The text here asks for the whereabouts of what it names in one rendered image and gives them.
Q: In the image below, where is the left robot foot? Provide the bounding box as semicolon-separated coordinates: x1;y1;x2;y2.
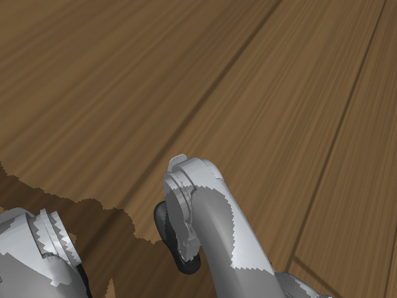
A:
76;264;92;298

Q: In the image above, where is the right robot foot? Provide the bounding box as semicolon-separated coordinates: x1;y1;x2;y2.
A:
154;201;201;274

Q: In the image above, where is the right robot hand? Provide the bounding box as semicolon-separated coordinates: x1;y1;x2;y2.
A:
274;269;322;298

